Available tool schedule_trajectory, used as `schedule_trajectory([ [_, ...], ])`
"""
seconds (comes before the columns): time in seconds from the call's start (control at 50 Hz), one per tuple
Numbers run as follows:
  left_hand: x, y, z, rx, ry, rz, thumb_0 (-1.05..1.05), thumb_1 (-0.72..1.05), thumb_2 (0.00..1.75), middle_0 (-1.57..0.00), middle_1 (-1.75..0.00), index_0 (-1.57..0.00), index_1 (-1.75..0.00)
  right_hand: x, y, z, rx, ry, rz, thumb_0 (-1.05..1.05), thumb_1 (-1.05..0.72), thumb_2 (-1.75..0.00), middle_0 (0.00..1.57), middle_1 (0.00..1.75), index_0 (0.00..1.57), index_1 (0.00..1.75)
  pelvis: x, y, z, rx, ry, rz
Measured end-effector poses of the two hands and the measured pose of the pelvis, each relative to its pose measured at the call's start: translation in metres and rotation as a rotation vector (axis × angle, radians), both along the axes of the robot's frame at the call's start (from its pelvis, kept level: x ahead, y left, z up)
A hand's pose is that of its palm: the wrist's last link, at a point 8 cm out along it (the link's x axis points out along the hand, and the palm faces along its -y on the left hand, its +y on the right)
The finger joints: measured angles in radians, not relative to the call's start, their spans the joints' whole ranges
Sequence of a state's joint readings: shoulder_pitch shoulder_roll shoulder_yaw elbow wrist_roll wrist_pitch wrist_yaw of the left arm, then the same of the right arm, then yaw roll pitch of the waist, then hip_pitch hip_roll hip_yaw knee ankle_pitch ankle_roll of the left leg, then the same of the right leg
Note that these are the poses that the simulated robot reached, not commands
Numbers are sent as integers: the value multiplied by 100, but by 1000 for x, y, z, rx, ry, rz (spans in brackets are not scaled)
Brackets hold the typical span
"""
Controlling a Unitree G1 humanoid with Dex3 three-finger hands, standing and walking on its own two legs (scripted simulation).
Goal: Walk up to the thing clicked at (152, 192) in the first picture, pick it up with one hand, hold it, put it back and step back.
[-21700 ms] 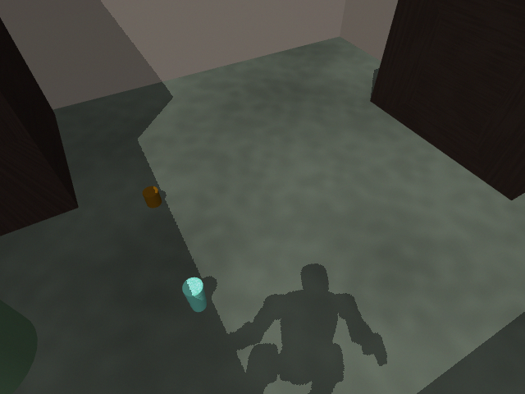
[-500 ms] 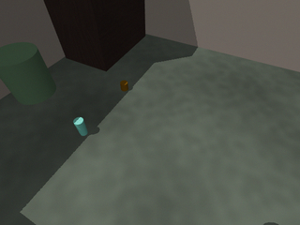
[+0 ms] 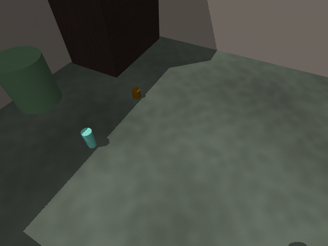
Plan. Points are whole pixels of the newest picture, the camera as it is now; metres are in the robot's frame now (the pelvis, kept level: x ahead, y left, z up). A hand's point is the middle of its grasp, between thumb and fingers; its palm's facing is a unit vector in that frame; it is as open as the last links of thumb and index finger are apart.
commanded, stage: stand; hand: left
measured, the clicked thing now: (136, 93) +1.49 +0.27 -0.74
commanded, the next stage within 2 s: walk up in 0.18 s
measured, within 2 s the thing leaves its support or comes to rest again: neither
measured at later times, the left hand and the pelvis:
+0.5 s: hand out of the picture +0.07 +0.34 -0.18, palm faces +0.04 -0.93 -0.37, open 7.4 cm; pelvis +0.07 +0.05 -0.03, yaw +3 degrees
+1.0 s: hand (82, 174) +0.37 +0.29 -0.13, palm faces +0.01 -0.92 -0.40, open 7.4 cm; pelvis +0.28 +0.01 -0.02, yaw +1 degrees
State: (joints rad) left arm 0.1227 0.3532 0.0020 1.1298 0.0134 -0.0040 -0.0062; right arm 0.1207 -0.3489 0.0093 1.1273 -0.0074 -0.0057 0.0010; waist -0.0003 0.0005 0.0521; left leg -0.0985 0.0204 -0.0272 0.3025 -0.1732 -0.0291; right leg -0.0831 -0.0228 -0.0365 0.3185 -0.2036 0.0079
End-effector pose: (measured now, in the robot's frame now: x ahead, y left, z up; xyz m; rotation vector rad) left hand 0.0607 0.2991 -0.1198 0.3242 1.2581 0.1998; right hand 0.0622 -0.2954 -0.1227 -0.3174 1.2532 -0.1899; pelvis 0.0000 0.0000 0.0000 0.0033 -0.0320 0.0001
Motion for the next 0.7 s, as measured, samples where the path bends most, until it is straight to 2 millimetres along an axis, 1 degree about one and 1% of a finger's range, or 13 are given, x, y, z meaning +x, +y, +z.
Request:
schedule_trajectory([
  [0.2, 3, -1, 1, -3, -10, -2, 0, 90, 90, -20, -30, -20, -30, 2, -2, 0, 7, -6, -4, 1, -91, -89, 21, 30, 20, 30, 2, -2, 0, -1, 2, 3],
  [0.28, 5, 9, 2, -12, -74, 20, 0, 90, 90, -20, -30, -20, -30, 10, -10, 1, 1, -21, 17, 1, -91, -89, 21, 30, 20, 30, 10, 0, -6, -8, 7, 28],
  [0.34, -1, 25, 3, 2, -91, 54, 0, 90, 90, -20, -30, -20, -30, 27, -13, 5, -25, -11, 50, 1, -91, -89, 21, 30, 20, 30, 19, 8, -8, -17, 3, 45],
  [0.4, -8, 46, 1, 14, -52, 75, 0, 90, 90, -20, -30, -20, -30, 52, -9, 13, -43, -35, 73, 1, -91, -89, 21, 30, 20, 30, 35, 20, -9, -25, -2, 55],
  [0.46, -4, 72, -9, 20, -10, 88, 0, 90, 90, -20, -30, -20, -30, 80, 0, 19, -73, -78, 90, 1, -91, -89, 21, 30, 20, 30, 56, 35, -17, -27, -9, 63],
  [0.5, 7, 87, -19, 28, 17, 79, 0, 90, 90, -20, -30, -20, -30, 94, 5, 18, -101, -122, 85, 1, -91, -89, 21, 30, 20, 30, 68, 46, -26, -4, -18, 50],
  [0.54, 24, 93, -21, 31, 35, 64, 0, 90, 90, -20, -30, -20, -30, 100, 11, 20, -105, -148, 58, 1, -91, -89, 21, 30, 20, 30, 81, 52, -26, 5, -20, 46],
  [0.62, 72, 93, -13, 7, -14, 28, 1, 91, 90, -20, -30, -20, -30, 104, 23, 26, -87, -123, 30, 1, -91, -89, 21, 30, 20, 30, 108, 55, -16, 16, -23, 33],
  [0.7, 122, 85, -2, -13, -50, -17, 0, 91, 90, -20, -30, -20, -30, 115, 28, 25, -58, -92, 15, 1, -91, -89, 21, 30, 20, 30, 138, 54, -9, 22, -22, 23],
])
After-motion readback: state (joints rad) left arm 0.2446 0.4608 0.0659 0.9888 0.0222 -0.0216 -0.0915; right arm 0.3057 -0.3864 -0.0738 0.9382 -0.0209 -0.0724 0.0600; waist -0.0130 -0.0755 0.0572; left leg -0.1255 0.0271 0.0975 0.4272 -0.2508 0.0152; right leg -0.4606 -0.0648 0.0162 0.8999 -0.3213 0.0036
